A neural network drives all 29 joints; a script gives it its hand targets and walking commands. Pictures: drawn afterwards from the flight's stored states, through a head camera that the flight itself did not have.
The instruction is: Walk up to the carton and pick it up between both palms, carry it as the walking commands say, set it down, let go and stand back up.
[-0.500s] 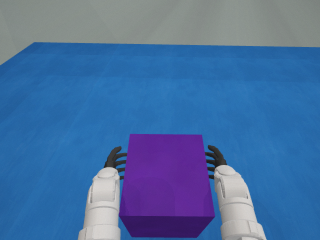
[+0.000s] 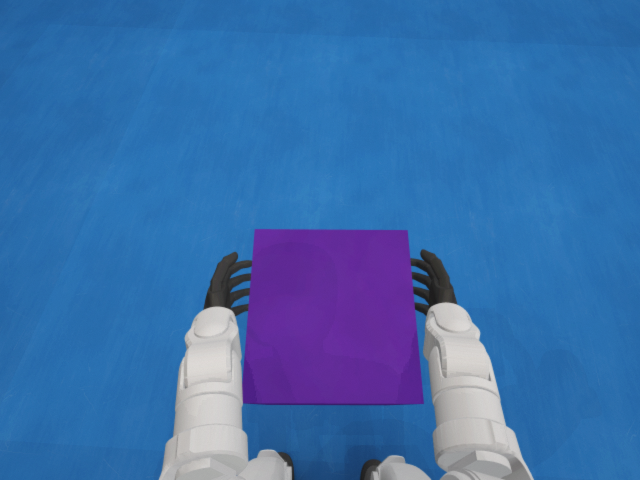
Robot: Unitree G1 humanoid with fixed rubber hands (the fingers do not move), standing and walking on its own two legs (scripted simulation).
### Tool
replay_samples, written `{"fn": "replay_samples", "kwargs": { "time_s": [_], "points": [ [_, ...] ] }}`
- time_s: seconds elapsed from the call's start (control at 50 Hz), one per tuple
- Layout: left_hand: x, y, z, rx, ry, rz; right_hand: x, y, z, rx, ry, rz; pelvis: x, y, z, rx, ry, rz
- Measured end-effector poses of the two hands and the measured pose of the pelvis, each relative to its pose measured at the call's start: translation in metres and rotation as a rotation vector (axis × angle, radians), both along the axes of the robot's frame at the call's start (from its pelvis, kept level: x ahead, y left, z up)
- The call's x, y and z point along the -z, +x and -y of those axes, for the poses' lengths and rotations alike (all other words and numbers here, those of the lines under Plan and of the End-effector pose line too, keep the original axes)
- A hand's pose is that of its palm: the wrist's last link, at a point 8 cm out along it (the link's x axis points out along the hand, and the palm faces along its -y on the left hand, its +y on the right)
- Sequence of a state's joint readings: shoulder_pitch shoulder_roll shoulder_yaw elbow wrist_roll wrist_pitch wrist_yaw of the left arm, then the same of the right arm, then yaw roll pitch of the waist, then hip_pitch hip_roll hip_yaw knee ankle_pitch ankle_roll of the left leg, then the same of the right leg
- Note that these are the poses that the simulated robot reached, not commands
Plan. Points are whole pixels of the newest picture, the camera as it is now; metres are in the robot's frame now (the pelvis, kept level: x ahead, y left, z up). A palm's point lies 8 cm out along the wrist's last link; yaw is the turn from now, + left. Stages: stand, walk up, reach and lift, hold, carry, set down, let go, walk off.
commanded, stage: set down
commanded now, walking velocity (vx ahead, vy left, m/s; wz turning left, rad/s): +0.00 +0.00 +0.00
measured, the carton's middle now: (329, 328) +0.34 +0.02 -0.11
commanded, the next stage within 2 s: none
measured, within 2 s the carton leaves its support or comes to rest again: neither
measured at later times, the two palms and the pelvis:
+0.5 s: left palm (238, 311) +0.37 +0.16 -0.12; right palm (421, 312) +0.38 -0.13 -0.12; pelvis -0.01 +0.01 -0.07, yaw -1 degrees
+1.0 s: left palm (246, 315) +0.39 +0.16 -0.21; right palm (406, 315) +0.40 -0.12 -0.21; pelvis -0.03 +0.00 -0.15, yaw +0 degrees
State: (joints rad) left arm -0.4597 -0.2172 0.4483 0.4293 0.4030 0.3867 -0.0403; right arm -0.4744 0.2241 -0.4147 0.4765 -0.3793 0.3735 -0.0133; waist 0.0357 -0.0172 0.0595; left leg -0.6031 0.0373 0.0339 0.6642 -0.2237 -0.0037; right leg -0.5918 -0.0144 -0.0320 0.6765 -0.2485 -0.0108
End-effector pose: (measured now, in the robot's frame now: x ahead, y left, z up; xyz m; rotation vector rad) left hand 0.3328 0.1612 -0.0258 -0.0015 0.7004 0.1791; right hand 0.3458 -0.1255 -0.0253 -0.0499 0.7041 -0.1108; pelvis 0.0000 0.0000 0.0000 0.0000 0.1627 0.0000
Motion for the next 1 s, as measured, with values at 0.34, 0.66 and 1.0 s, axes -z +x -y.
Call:
{"fn": "replay_samples", "kwargs": {
  "time_s": [0.34,0.66,1.0],
  "points": [
    [0.064,0.026,0.000,0.002,-0.024,0.014,0.064,0.019,0.000,0.043,0.030,0.014,0.043,-0.013,-0.008,0.007,-0.001,-0.244],
    [0.124,0.044,-0.002,0.002,-0.028,0.015,0.123,0.039,-0.002,0.053,0.045,0.020,0.090,-0.016,-0.008,0.009,0.004,-0.433],
    [0.181,0.062,-0.003,0.011,-0.024,0.017,0.180,0.056,-0.003,0.053,0.047,0.028,0.146,-0.028,-0.003,-0.008,-0.002,-0.525]
  ]
}}
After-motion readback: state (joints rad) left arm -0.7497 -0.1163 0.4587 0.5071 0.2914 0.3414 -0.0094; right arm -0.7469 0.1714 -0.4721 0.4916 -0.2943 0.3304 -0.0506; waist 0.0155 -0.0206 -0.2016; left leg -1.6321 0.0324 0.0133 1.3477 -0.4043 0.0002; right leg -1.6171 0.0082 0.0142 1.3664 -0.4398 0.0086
